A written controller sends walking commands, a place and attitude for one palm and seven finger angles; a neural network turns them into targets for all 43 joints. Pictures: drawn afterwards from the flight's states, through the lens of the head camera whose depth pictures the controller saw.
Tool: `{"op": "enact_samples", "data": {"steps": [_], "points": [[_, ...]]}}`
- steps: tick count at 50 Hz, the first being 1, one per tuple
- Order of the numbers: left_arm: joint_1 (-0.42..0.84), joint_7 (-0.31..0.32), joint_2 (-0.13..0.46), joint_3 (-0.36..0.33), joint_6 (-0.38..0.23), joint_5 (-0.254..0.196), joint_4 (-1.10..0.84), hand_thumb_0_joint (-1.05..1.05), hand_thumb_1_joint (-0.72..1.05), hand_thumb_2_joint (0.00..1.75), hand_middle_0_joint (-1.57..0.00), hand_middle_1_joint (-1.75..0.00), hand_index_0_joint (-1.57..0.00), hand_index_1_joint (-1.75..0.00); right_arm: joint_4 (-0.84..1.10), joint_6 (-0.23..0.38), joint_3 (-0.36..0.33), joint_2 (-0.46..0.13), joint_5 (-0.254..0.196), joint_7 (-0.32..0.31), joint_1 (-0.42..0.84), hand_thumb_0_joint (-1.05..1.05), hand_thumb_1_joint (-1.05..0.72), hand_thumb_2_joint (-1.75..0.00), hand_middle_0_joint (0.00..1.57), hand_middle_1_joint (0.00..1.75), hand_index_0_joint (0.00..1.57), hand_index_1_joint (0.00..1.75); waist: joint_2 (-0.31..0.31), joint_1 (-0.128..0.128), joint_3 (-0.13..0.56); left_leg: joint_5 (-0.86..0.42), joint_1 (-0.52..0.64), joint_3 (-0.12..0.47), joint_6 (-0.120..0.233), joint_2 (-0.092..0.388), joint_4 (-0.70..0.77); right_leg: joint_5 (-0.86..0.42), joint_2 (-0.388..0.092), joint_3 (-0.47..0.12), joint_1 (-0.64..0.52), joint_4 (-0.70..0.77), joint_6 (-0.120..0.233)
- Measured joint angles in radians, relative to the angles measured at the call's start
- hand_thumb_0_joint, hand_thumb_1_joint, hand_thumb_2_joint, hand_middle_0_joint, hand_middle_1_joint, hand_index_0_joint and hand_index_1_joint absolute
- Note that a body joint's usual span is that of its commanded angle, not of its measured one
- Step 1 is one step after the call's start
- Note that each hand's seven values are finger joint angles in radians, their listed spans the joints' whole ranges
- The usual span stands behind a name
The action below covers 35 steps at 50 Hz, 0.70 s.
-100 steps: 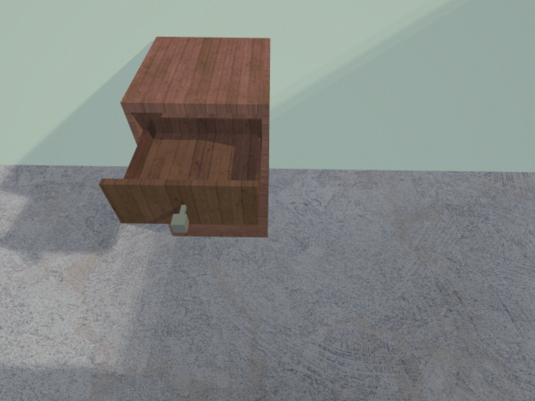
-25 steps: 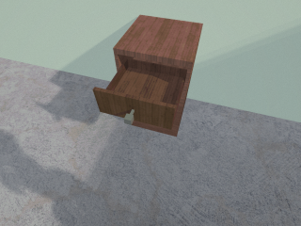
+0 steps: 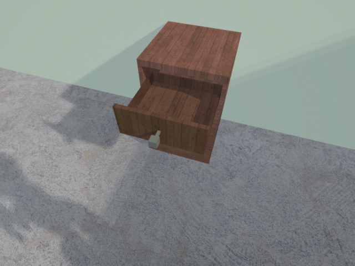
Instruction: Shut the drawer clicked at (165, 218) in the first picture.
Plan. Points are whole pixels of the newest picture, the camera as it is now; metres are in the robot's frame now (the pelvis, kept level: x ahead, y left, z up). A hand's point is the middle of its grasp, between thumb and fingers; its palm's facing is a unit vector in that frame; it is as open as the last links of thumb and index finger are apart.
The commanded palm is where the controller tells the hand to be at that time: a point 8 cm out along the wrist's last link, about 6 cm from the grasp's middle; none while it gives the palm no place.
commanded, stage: turn to face it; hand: left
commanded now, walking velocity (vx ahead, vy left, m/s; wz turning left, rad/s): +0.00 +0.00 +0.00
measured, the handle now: (155, 138) +0.59 +0.12 -0.19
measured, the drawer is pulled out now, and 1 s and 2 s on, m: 0.29 0.29 0.29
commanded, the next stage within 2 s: take the last steps up to it in 0.60 s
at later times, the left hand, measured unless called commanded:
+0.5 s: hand out of the picture +0.04 +0.19 -0.18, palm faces -0.05 -0.96 -0.26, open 7.4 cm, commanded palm none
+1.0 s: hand out of the picture +0.09 +0.15 -0.17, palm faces -0.16 -0.96 -0.23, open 7.4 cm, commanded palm none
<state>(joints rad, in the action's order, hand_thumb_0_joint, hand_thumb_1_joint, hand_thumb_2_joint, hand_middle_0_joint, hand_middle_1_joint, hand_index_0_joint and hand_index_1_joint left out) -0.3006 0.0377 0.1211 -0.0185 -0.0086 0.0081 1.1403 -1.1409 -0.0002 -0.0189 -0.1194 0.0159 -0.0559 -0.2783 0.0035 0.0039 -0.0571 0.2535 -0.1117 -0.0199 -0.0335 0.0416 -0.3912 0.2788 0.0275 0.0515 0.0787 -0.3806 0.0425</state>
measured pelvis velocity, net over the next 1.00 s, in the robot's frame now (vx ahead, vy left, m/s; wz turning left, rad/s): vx -0.01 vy -0.03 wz -0.20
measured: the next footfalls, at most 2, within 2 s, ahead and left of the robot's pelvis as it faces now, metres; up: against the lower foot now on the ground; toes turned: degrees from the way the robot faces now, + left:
right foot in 0.96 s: -0.02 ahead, -0.12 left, +0.00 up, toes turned -14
left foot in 1.32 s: +0.23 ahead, +0.07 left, +0.00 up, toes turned -7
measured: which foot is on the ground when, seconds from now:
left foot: down 0.00-0.96, up 0.98-1.00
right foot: down 0.00-0.72, up 0.74-0.94, down 0.96-1.00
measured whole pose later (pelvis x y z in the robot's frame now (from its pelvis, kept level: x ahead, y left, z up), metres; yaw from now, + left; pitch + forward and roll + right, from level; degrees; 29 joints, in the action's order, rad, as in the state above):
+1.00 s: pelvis -0.01 -0.03 -0.01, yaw -12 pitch +0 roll +1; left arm -0.18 -0.01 0.18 -0.07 -0.02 0.03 1.00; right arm -1.04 -0.01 -0.05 -0.17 0.03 -0.02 -0.28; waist -0.03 0.00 -0.10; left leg 0.45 -0.26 -0.02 -0.02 0.06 -0.70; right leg 0.33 0.01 0.04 0.21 -0.56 0.04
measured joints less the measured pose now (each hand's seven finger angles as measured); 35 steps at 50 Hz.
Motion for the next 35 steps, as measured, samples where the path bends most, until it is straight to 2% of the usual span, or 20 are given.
{"op": "enact_samples", "data": {"steps": [11,22,25,28,30,32,34,35], "points": [[0.007,-0.008,0.006,-0.024,0.021,0.006,-0.008,0.01,0.9,0.9,-0.21,-0.3,-0.2,-0.3,0.024,-0.012,-0.012,-0.011,0.0,-0.006,0.026,0.01,-0.91,-0.9,0.2,0.3,0.2,0.3,0.0,0.01,-0.016,0.023,-0.03,-0.03,-0.002,0.017,-0.054,0.008,0.014,-0.03,0.043,-0.051,0.003],[0.081,-0.027,0.064,-0.071,0.05,0.019,-0.094,0.01,0.9,0.9,-0.2,-0.3,-0.2,-0.3,0.079,-0.026,-0.042,-0.029,0.006,-0.006,0.04,0.0,-0.91,-0.9,0.2,0.3,0.21,0.3,-0.002,-0.001,-0.04,0.063,-0.099,-0.092,-0.008,0.043,-0.152,0.049,0.037,-0.09,0.162,-0.2,0.013],[0.106,-0.026,0.072,-0.073,0.042,0.022,-0.119,0.01,0.9,0.9,-0.2,-0.3,-0.2,-0.3,0.088,-0.036,-0.05,-0.045,0.004,-0.003,0.043,0.0,-0.91,-0.9,0.2,0.3,0.21,0.3,-0.019,-0.01,-0.045,0.095,-0.126,-0.077,-0.003,0.049,-0.202,0.049,0.047,-0.084,0.17,-0.205,0.021],[0.127,-0.018,0.073,-0.073,0.037,0.023,-0.139,0.01,0.9,0.9,-0.2,-0.3,-0.2,-0.3,0.091,-0.05,-0.056,-0.058,-0.003,-0.001,0.063,0.01,-0.91,-0.9,0.2,0.3,0.2,0.3,-0.016,-0.004,-0.056,0.223,-0.182,-0.022,0.007,0.009,-0.379,0.025,0.047,-0.09,0.156,-0.17,0.03],[0.133,-0.014,0.076,-0.075,0.039,0.026,-0.148,0.01,0.9,0.9,-0.2,-0.3,-0.2,-0.3,0.099,-0.048,-0.055,-0.061,-0.008,-0.002,0.082,0.01,-0.91,-0.9,0.2,0.3,0.2,0.3,-0.001,0.004,-0.061,0.257,-0.194,-0.005,0.009,-0.015,-0.421,0.004,0.045,-0.109,0.145,-0.143,0.028],[0.132,-0.012,0.082,-0.075,0.042,0.026,-0.152,0.01,0.9,0.9,-0.2,-0.3,-0.2,-0.3,0.112,-0.039,-0.052,-0.058,-0.01,-0.001,0.1,0.01,-0.91,-0.9,0.2,0.3,0.2,0.3,0.017,0.007,-0.061,0.228,-0.176,-0.001,0.008,-0.028,-0.355,-0.012,0.044,-0.131,0.139,-0.124,0.022],[0.126,-0.013,0.086,-0.074,0.048,0.02,-0.151,0.01,0.9,0.9,-0.2,-0.3,-0.2,-0.3,0.13,-0.026,-0.047,-0.056,-0.01,-0.001,0.111,0.01,-0.91,-0.9,0.2,0.3,0.2,0.3,0.027,0.003,-0.055,0.124,-0.132,0.001,0.01,-0.028,-0.212,-0.015,0.05,-0.147,0.144,-0.129,0.011],[0.121,-0.016,0.083,-0.073,0.052,0.016,-0.153,0.01,0.9,0.9,-0.2,-0.3,-0.2,-0.3,0.143,-0.017,-0.044,-0.062,-0.007,-0.001,0.109,0.01,-0.91,-0.9,0.2,0.3,0.2,0.3,0.013,-0.001,-0.043,0.065,-0.11,0.015,0.023,-0.013,-0.132,-0.009,0.066,-0.146,0.158,-0.145,0.006]]}}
